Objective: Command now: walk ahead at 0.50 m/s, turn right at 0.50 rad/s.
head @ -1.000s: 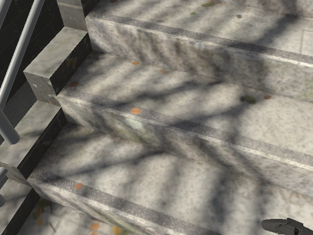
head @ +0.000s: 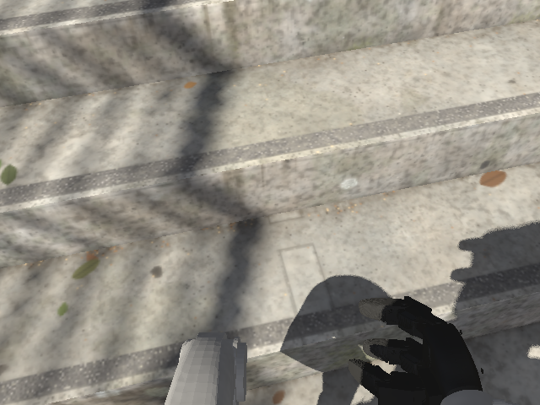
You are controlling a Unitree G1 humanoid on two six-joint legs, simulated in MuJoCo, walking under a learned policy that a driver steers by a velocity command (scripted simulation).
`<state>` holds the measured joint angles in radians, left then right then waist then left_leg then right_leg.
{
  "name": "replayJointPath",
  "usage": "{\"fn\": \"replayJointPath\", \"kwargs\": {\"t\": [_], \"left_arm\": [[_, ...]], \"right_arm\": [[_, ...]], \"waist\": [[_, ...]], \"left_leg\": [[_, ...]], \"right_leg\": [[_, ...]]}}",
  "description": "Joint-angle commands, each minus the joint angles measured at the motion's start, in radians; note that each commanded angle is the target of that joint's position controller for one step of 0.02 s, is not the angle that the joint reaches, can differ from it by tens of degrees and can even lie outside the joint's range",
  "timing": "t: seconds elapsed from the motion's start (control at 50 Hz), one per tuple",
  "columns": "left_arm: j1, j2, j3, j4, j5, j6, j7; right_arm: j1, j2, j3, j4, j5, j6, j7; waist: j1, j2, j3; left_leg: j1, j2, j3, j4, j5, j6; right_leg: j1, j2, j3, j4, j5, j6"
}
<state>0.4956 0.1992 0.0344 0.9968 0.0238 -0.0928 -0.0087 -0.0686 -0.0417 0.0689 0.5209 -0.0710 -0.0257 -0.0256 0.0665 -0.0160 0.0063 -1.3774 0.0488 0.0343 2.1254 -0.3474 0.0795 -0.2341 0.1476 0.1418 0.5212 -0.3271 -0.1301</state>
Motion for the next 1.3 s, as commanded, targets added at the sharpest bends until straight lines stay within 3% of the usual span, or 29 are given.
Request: {"fn": "replayJointPath", "kwargs": {"t": [0.02, 0.08, 0.14, 0.16, 0.18, 0.2, 0.24, 0.28, 0.38, 0.48, 0.56, 0.6, 0.64, 0.66, 0.68, 0.7, 0.74, 0.8, 0.84, 0.9, 0.96, 1.02, 1.06, 1.1, 1.14, 1.18, 1.22, 1.26, 1.3], "left_arm": [[0.097, 0.095, 0.018, -0.026, -0.013, 0.009, 0.043], [-0.006, 0.112, 0.024, -0.083, -0.026, 0.017, 0.078], [-0.066, 0.241, 0.072, -0.127, -0.047, -0.029, 0.063], [-0.105, 0.251, 0.086, -0.148, -0.052, -0.044, 0.045], [-0.061, 0.143, 0.075, -0.185, -0.046, -0.050, 0.019], [-0.013, 0.105, 0.074, -0.204, 0.017, -0.048, -0.017], [-0.178, -0.033, 0.020, -0.321, 0.063, -0.040, -0.035], [-0.266, -0.105, -0.026, -0.384, 0.059, -0.018, -0.005], [-0.397, -0.106, -0.066, -0.460, 0.035, 0.027, 0.016], [-0.675, -0.150, -0.082, -0.590, 0.056, 0.017, 0.022], [-0.902, -0.170, -0.113, -0.713, 0.032, 0.022, -0.023], [-0.668, -0.154, -0.087, -0.633, -0.024, 0.041, -0.010], [-0.272, -0.001, -0.012, -0.537, -0.031, 0.049, 0.018], [-0.186, 0.088, 0.026, -0.484, 0.004, 0.032, 0.036], [-0.150, 0.179, 0.054, -0.464, 0.028, 0.033, 0.044], [-0.272, 0.137, 0.056, -0.472, 0.007, 0.059, 0.045], [-0.374, 0.003, 0.030, -0.360, -0.025, 0.039, 0.031], [-0.258, -0.079, 0.011, -0.156, 0.020, -0.013, 0.020], [-0.198, -0.107, 0.005, -0.078, 0.016, -0.036, 0.002], [-0.265, -0.041, 0.003, -0.093, 0.008, -0.066, 0.007], [-0.109, 0.100, 0.034, -0.030, 0.024, -0.096, -0.006], [0.013, 0.061, 0.023, 0.017, 0.023, -0.075, 0.000], [0.064, 0.055, 0.019, 0.033, 0.025, -0.050, 0.030], [-0.044, 0.074, 0.013, -0.026, -0.021, -0.028, 0.052], [-0.024, 0.264, 0.051, -0.074, -0.037, -0.035, 0.059], [-0.068, 0.333, 0.084, -0.153, -0.072, -0.040, 0.013], [-0.183, 0.169, 0.071, -0.329, -0.010, -0.062, -0.050], [-0.213, 0.019, 0.040, -0.393, 0.019, -0.059, -0.031], [-0.247, -0.064, 0.002, -0.428, 0.038, -0.040, 0.012]], "right_arm": [[-0.233, 0.002, 0.018, -0.161, 0.002, 0.009, 0.019], [-0.016, -0.018, 0.006, -0.073, 0.026, 0.023, 0.021], [0.293, -0.198, -0.076, 0.060, 0.086, 0.030, 0.008], [0.367, -0.254, -0.102, 0.104, 0.073, 0.017, 0.010], [0.453, -0.328, -0.130, 0.162, 0.043, 0.008, 0.013], [0.421, -0.329, -0.146, 0.200, 0.064, 0.035, -0.012], [0.286, -0.180, -0.126, 0.263, 0.070, 0.006, -0.003], [0.358, -0.075, -0.106, 0.370, 0.050, -0.039, -0.001], [0.425, -0.129, -0.103, 0.437, 0.067, -0.081, 0.023], [0.657, -0.237, -0.130, 0.454, 0.050, -0.108, 0.000], [0.750, -0.199, -0.140, 0.440, 0.074, -0.052, -0.040], [0.632, -0.228, -0.139, 0.379, 0.062, -0.053, -0.028], [0.539, -0.417, -0.197, 0.324, 0.100, -0.108, 0.010], [0.450, -0.381, -0.206, 0.271, 0.120, -0.135, 0.047], [0.398, -0.278, -0.190, 0.193, 0.109, -0.148, 0.072], [0.416, -0.255, -0.194, 0.174, 0.042, -0.147, 0.074], [0.385, -0.120, -0.165, 0.145, 0.006, -0.094, 0.041], [0.327, -0.039, -0.111, 0.089, 0.028, -0.042, 0.028], [0.311, -0.003, -0.086, 0.073, 0.048, -0.017, 0.021], [0.216, -0.105, -0.109, 0.045, 0.046, 0.012, 0.022], [0.012, -0.056, -0.097, -0.039, 0.030, 0.025, -0.015], [-0.180, -0.047, -0.069, -0.130, 0.031, 0.015, -0.018], [-0.235, -0.076, -0.072, -0.161, 0.028, 0.027, 0.003], [-0.161, -0.078, -0.055, -0.129, 0.048, 0.043, 0.052], [0.105, -0.104, -0.083, -0.046, 0.061, 0.054, 0.037], [0.355, -0.231, -0.131, 0.009, 0.064, 0.036, 0.030], [0.262, -0.431, -0.219, -0.004, 0.060, 0.044, 0.014], [0.194, -0.358, -0.203, 0.066, 0.047, 0.024, 0.026], [0.258, -0.231, -0.169, 0.187, 0.042, -0.024, 0.026]], "waist": [[0.036, -0.039, -0.001], [-0.069, -0.068, -0.138], [-0.236, -0.172, -0.337], [-0.287, -0.127, -0.357], [-0.239, 0.167, -0.363], [-0.190, 0.338, -0.362], [-0.061, 0.002, -0.052], [-0.026, -0.085, 0.045], [-0.009, -0.047, 0.132], [-0.136, 0.067, 0.043], [-0.225, 0.056, 0.025], [-0.093, 0.152, -0.160], [0.136, 0.206, -0.468], [0.170, 0.068, -0.513], [0.158, -0.268, -0.559], [0.081, -0.254, -0.512], [-0.037, -0.003, -0.155], [-0.118, 0.031, -0.010], [-0.152, -0.005, 0.046], [-0.171, 0.048, 0.086], [-0.097, -0.043, 0.067], [-0.075, 0.027, 0.111], [-0.040, -0.019, 0.095], [-0.059, -0.018, 0.036], [-0.164, -0.139, -0.217], [-0.252, -0.208, -0.438], [-0.179, 0.101, -0.497], [-0.089, 0.011, -0.380], [-0.038, -0.044, -0.093]], "left_leg": [[0.089, -0.027, 0.106, -0.245, -0.039, -0.014], [0.584, -0.049, 0.157, -0.621, -0.029, 0.039], [1.027, -0.139, 0.127, -0.969, -0.079, 0.054], [1.144, -0.153, 0.059, -1.171, -0.098, 0.080], [1.349, 0.070, -0.447, -1.372, -0.027, 0.246], [1.291, 0.220, -1.045, -1.786, -0.055, 0.386], [1.055, 0.165, -0.910, -1.792, -0.530, 0.287], [0.947, 0.099, -0.625, -1.745, -0.257, 0.213], [0.864, 0.008, -0.330, -1.792, 0.083, 0.167], [1.291, 0.093, -0.483, -1.838, 0.208, 0.218], [1.216, 0.098, -0.410, -2.102, 0.536, 0.203], [1.103, 0.058, -0.255, -1.951, 1.318, 0.153], [1.277, 0.096, -0.272, -1.532, 1.756, 0.106], [1.046, -0.004, -0.255, -1.229, 1.471, 0.059], [0.796, -0.186, -0.196, -0.738, 0.421, 0.002], [0.699, -0.154, -0.240, -0.390, 0.198, 0.008], [0.535, -0.076, -0.133, -0.227, 0.278, 0.014], [0.358, -0.071, -0.176, -0.026, 0.180, 0.061], [0.228, -0.044, -0.216, -0.029, 0.147, 0.068], [0.314, -0.049, -0.181, -0.281, 0.271, 0.036], [-0.050, -0.078, -0.122, 0.151, -0.012, 0.070], [-0.138, -0.023, -0.097, -0.132, -0.121, 0.088], [-0.058, -0.003, -0.012, -0.313, -0.111, 0.069], [0.490, 0.002, 0.210, -0.768, -0.080, 0.096], [0.833, -0.131, 0.254, -0.835, -0.116, 0.098], [1.150, -0.196, 0.042, -1.183, -0.061, 0.142], [1.363, 0.138, -0.933, -1.714, -0.211, 0.246], [1.189, 0.136, -0.867, -1.770, -0.339, 0.193], [0.976, 0.068, -0.634, -1.698, -0.166, 0.161]], "right_leg": [[-0.004, -0.219, 0.284, -0.386, 0.399, -0.099], [0.068, -0.250, 0.019, -0.349, 1.256, -0.039], [0.213, -0.334, 0.029, 0.002, 1.895, -0.041], [0.196, -0.289, -0.012, 0.242, 1.786, -0.027], [-0.129, -0.102, 0.003, 0.687, 0.876, 0.052], [-0.349, 0.038, -0.020, 1.160, 0.170, 0.100], [-0.639, -0.063, -0.003, 1.421, 0.236, 0.045], [-0.786, -0.114, -0.016, 1.571, 0.218, 0.003], [-0.902, -0.202, -0.115, 1.370, 0.127, 0.042], [-1.308, -0.240, -0.164, 1.599, -0.073, 0.031], [-0.876, -0.247, -0.234, 0.967, -0.126, 0.042], [-0.291, -0.110, -0.347, 0.738, -0.166, 0.013], [0.042, -0.097, -0.233, 0.546, -0.074, -0.022], [0.230, -0.238, 0.042, 0.392, -0.209, -0.065], [0.312, -0.538, 0.582, 0.093, -0.204, -0.200], [0.185, -0.536, 0.768, -0.081, -0.261, -0.199], [-0.072, -0.510, 0.529, -0.056, -0.461, -0.151], [-0.154, -0.464, 0.189, -0.103, -0.110, -0.069], [-0.126, -0.450, 0.029, -0.151, 0.006, -0.017], [-0.241, -0.426, -0.177, -0.246, 0.128, 0.018], [0.092, -0.502, -0.159, -0.344, 0.216, -0.036], [0.221, -0.424, -0.272, -0.399, 0.079, 0.045], [0.248, -0.406, -0.322, -0.466, 0.161, 0.036], [0.035, -0.360, -0.449, -0.593, 0.545, -0.034], [0.215, -0.449, -0.430, -0.204, 1.645, -0.040], [0.261, -0.445, -0.373, 0.314, 1.604, 0.026], [-0.386, -0.118, -0.121, 1.177, 0.160, 0.143], [-0.521, -0.170, -0.034, 1.494, 0.286, 0.117], [-0.694, -0.192, -0.056, 1.538, 0.241, 0.084]]}}
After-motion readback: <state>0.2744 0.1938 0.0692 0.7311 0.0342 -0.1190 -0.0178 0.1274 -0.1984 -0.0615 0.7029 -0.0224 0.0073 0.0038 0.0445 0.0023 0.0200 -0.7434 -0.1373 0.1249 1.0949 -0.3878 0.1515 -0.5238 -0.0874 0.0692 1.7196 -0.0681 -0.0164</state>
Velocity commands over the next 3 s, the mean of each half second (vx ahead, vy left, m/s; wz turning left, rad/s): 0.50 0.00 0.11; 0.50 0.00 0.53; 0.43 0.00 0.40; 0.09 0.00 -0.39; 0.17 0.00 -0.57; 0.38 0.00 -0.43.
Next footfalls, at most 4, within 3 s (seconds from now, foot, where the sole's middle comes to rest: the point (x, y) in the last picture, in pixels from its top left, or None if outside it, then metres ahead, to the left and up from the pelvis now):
0.16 left None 0.27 0.10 -0.60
0.64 right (342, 268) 0.63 -0.06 -0.43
1.16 left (174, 127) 0.86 0.30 -0.27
1.70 right None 1.13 0.33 -0.10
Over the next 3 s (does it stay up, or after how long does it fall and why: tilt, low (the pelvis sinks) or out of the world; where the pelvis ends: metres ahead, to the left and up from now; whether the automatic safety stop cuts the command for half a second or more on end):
stays up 1.38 0.38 0.80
